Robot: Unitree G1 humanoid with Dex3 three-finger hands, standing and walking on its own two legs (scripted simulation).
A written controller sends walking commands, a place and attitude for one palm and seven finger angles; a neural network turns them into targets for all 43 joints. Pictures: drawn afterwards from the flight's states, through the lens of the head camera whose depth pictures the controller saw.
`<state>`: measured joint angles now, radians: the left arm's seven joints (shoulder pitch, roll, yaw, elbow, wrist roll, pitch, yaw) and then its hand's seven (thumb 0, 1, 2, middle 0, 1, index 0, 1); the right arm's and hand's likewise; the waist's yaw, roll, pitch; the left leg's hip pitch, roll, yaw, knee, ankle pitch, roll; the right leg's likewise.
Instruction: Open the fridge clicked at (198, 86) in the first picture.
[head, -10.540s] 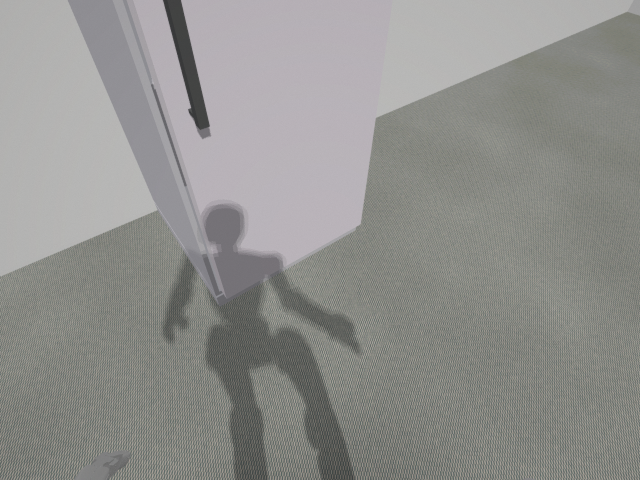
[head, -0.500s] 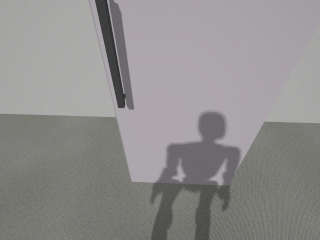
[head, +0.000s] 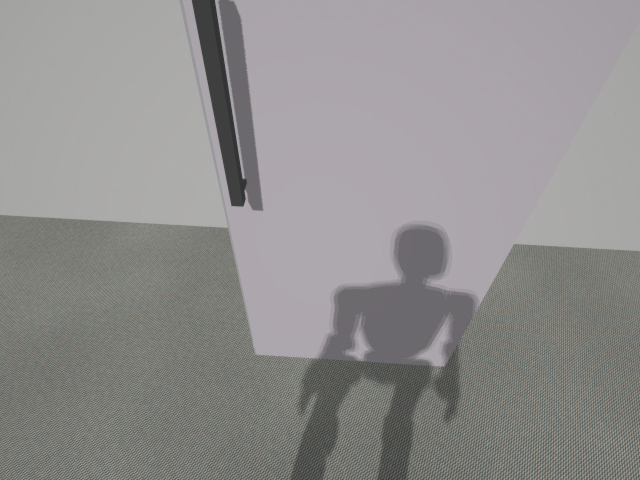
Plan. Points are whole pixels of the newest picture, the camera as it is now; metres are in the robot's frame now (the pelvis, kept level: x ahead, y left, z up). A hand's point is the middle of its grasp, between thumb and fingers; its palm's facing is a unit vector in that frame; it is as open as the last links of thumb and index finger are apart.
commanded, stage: look again from close up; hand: left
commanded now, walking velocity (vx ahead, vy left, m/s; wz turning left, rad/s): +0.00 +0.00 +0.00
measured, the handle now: (226, 105) +0.58 +0.18 +0.19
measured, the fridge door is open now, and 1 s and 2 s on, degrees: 0 0 0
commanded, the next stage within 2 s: shuffle to correct the standing spot in 1.28 s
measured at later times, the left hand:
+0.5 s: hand out of the picture -0.01 +0.15 -0.18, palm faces +0.05 -0.99 -0.16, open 7.4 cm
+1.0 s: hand out of the picture -0.01 +0.15 -0.18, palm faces +0.06 -0.99 -0.15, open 7.4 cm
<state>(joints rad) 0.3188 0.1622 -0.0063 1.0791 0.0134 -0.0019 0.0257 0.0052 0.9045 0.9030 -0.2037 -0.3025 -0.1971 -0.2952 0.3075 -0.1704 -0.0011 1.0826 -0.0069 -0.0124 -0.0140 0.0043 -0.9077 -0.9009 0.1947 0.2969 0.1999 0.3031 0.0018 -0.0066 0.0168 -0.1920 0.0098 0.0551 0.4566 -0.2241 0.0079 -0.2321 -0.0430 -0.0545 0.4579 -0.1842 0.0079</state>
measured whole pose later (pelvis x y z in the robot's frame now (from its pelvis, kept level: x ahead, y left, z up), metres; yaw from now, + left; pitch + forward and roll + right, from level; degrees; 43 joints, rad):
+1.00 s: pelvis +0.01 +0.00 +0.00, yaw +0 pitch -2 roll +0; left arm 0.33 0.12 0.01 1.09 0.01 -0.01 0.03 0.00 0.91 0.90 -0.20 -0.30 -0.20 -0.30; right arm 0.32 -0.11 0.00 1.11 -0.01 -0.01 -0.02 0.00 -0.91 -0.90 0.19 0.30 0.20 0.30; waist 0.01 -0.01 0.03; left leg -0.20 0.02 0.05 0.45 -0.23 0.00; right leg -0.23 -0.04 -0.06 0.44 -0.19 0.00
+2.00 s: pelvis +0.11 +0.02 +0.00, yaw +1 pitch +0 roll +0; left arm 0.21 0.17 0.05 1.02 0.02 -0.01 0.02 0.03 0.95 0.90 -0.20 -0.30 -0.20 -0.29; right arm 0.48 -0.06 0.01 1.15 -0.02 -0.05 -0.04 0.00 -0.91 -0.90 0.20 0.30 0.20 0.30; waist -0.03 0.00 0.09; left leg -0.04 -0.02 0.05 0.42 -0.37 0.04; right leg -0.40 -0.04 -0.10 0.62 -0.23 -0.03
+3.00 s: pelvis +0.06 +0.02 -0.01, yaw +2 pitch -4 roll +0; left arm 0.27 0.27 0.02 0.97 0.02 0.00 0.02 0.01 0.90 0.90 -0.21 -0.30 -0.20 -0.30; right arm 0.28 -0.28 -0.04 0.98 -0.02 0.00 -0.01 0.01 -0.91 -0.90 0.20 0.30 0.20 0.30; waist -0.02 0.01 -0.01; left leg -0.25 0.04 0.10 0.53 -0.22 0.02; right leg -0.21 0.00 -0.06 0.52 -0.25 -0.02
